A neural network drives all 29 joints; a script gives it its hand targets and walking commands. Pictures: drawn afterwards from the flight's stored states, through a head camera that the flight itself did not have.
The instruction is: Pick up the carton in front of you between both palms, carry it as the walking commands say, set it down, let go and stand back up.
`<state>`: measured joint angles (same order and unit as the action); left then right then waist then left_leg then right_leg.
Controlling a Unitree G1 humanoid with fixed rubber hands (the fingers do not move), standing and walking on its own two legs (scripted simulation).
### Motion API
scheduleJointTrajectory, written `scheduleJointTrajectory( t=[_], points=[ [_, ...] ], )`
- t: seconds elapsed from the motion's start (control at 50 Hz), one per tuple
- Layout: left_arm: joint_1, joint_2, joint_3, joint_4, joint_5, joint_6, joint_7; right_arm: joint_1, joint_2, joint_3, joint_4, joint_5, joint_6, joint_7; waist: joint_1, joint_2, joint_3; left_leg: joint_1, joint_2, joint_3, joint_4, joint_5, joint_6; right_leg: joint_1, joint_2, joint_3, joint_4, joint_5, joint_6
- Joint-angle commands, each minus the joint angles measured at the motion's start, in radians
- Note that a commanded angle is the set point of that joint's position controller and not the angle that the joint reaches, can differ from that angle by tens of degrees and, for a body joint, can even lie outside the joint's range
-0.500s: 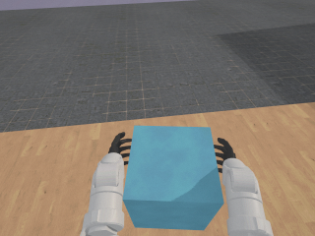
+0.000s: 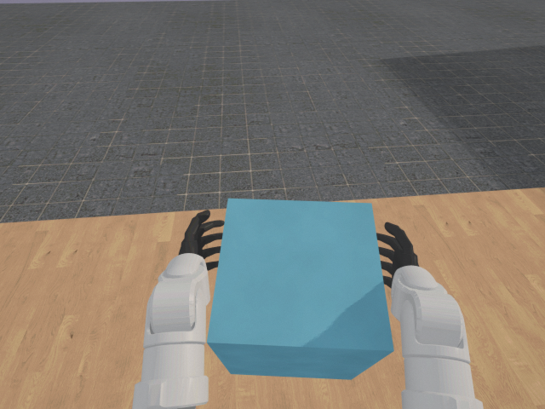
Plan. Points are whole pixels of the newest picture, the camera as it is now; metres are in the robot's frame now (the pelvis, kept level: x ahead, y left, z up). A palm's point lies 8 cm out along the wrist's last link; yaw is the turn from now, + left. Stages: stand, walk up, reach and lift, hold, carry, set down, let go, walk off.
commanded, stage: carry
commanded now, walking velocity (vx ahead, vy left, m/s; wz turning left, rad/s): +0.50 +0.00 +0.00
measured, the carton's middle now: (294, 296) +0.30 +0.00 +0.01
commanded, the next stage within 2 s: none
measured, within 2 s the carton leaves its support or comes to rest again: neither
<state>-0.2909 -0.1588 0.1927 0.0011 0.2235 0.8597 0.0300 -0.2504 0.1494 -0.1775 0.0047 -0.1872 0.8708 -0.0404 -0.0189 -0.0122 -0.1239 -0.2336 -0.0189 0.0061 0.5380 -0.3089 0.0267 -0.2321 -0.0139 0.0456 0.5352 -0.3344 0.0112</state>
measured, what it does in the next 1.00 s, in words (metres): walks ahead: right foot, then left foot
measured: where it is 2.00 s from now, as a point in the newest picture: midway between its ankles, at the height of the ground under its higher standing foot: (276, 228)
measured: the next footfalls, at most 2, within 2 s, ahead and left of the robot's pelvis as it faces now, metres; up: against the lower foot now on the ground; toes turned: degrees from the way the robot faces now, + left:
right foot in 0.30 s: +0.26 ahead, -0.10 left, +0.00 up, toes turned -10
left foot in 0.68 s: +0.50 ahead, +0.13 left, +0.00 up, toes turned +11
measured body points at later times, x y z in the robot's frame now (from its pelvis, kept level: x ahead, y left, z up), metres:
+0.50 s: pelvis +0.24 -0.02 +0.01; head +0.23 -0.01 +0.46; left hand +0.48 +0.16 +0.09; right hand +0.50 -0.14 +0.10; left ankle +0.23 +0.09 -0.69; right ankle +0.22 -0.09 -0.73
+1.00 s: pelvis +0.56 +0.03 +0.01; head +0.57 +0.03 +0.46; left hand +0.82 +0.17 +0.09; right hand +0.80 -0.14 +0.08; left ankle +0.46 +0.12 -0.73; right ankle +0.65 -0.09 -0.71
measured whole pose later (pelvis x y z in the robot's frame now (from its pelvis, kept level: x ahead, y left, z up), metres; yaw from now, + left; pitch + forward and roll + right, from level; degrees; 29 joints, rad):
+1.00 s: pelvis +0.56 +0.03 +0.01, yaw -1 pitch +6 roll -2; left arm 0.06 -0.13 0.06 -0.53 0.07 1.12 0.09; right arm 0.03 0.13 -0.01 -0.51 -0.03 1.16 -0.16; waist -0.07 0.03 -0.12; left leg -0.10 0.08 0.20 0.34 -0.34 0.00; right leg -0.52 -0.06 -0.18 0.56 -0.23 -0.02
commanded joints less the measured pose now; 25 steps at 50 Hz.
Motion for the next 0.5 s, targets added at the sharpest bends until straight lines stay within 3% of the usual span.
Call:
scheduleJointTrajectory(
  t=[0.0,0.02,0.06,0.12,0.16,0.2,0.22,0.24,0.26,0.28,0.32,0.34,0.36,0.4,0.44,0.48],
  points=[
    [-0.390,-0.864,-0.703,-0.198,-0.341,0.150,-0.134,-0.521,0.894,0.721,-0.256,0.353,0.116,0.130,-0.019,0.127,-0.078,0.373,0.358,-0.418,-0.300,0.229,0.178,-0.547,-0.022,-0.118,0.269,-0.141,-0.004],
    [-0.389,-0.856,-0.718,-0.230,-0.366,0.173,-0.121,-0.476,0.878,0.720,-0.290,0.354,0.143,0.112,-0.020,0.093,-0.064,0.364,0.326,-0.363,-0.299,0.327,0.155,-0.532,-0.010,-0.142,0.244,-0.153,-0.008],
    [-0.322,-0.835,-0.741,-0.284,-0.414,0.210,-0.097,-0.390,0.851,0.731,-0.367,0.359,0.189,0.078,-0.009,0.103,-0.086,0.374,0.291,-0.266,-0.263,0.458,0.125,-0.489,-0.001,-0.169,0.181,-0.085,-0.005],
    [-0.170,-0.784,-0.727,-0.355,-0.423,0.267,-0.047,-0.290,0.804,0.731,-0.462,0.389,0.243,0.038,-0.010,0.196,-0.141,0.348,0.254,-0.149,-0.266,0.426,0.104,-0.365,0.013,-0.228,0.067,0.058,-0.007],
    [-0.118,-0.771,-0.726,-0.415,-0.417,0.297,-0.016,-0.227,0.778,0.710,-0.496,0.403,0.271,0.018,-0.008,0.224,-0.149,0.265,0.225,-0.075,-0.250,0.480,0.089,-0.216,0.029,-0.269,-0.032,0.129,-0.011],
    [-0.089,-0.771,-0.717,-0.457,-0.414,0.317,0.007,-0.176,0.769,0.699,-0.523,0.411,0.296,0.006,0.011,0.157,-0.205,0.115,0.181,0.030,-0.082,0.609,0.040,0.096,0.051,-0.298,-0.135,0.204,-0.021],
    [-0.073,-0.779,-0.717,-0.476,-0.418,0.323,0.013,-0.177,0.761,0.702,-0.557,0.418,0.306,0.001,0.029,0.090,-0.254,-0.050,0.156,0.071,0.052,0.545,0.000,0.304,-0.023,-0.210,-0.119,0.172,-0.060],
    [-0.066,-0.769,-0.707,-0.501,-0.416,0.326,0.018,-0.208,0.760,0.714,-0.605,0.431,0.316,-0.003,0.052,-0.104,-0.322,-0.257,0.094,0.111,0.314,0.289,-0.038,0.472,-0.232,0.111,-0.167,-0.054,-0.150],
    [-0.091,-0.761,-0.704,-0.515,-0.419,0.330,0.024,-0.249,0.751,0.714,-0.625,0.442,0.324,-0.009,0.045,-0.266,-0.263,-0.493,-0.003,0.102,0.512,-0.130,-0.030,0.536,-0.378,0.384,-0.278,0.009,-0.236],
    [-0.077,-0.756,-0.683,-0.516,-0.414,0.336,0.030,-0.260,0.735,0.721,-0.624,0.460,0.327,-0.015,0.042,-0.186,-0.225,-0.538,0.051,0.001,0.611,-0.206,0.006,0.481,-0.407,0.392,-0.305,0.080,-0.254],
    [-0.097,-0.779,-0.664,-0.533,-0.416,0.336,0.042,-0.282,0.735,0.728,-0.641,0.470,0.324,-0.030,0.041,-0.056,-0.193,-0.518,0.119,-0.026,0.571,-0.147,0.018,0.369,-0.403,0.304,-0.323,0.074,-0.219],
    [-0.118,-0.785,-0.680,-0.558,-0.434,0.333,0.042,-0.255,0.747,0.722,-0.637,0.465,0.322,-0.033,0.041,-0.046,-0.177,-0.493,0.132,-0.021,0.506,-0.137,0.010,0.304,-0.397,0.280,-0.348,-0.028,-0.208],
    [-0.143,-0.797,-0.701,-0.584,-0.454,0.329,0.042,-0.243,0.746,0.707,-0.643,0.459,0.315,-0.036,0.039,-0.023,-0.144,-0.449,0.132,0.006,0.430,-0.121,0.000,0.229,-0.371,0.244,-0.385,-0.050,-0.200],
    [-0.147,-0.775,-0.720,-0.589,-0.465,0.331,0.042,-0.165,0.739,0.676,-0.586,0.419,0.309,-0.044,0.036,-0.039,-0.128,-0.352,0.127,0.073,0.280,-0.065,-0.009,0.140,-0.333,0.114,-0.404,-0.003,-0.186],
    [-0.142,-0.741,-0.748,-0.583,-0.481,0.337,0.035,-0.082,0.726,0.636,-0.518,0.370,0.306,-0.054,0.032,-0.048,-0.126,-0.234,0.104,0.114,0.129,0.010,-0.002,0.074,-0.279,-0.041,-0.387,0.045,-0.148],
    [-0.096,-0.693,-0.752,-0.553,-0.479,0.344,0.029,-0.041,0.695,0.610,-0.490,0.327,0.307,-0.065,0.037,-0.090,-0.097,-0.186,0.074,0.179,0.041,0.084,-0.009,0.061,-0.262,-0.095,-0.378,0.068,-0.126]
  ],
)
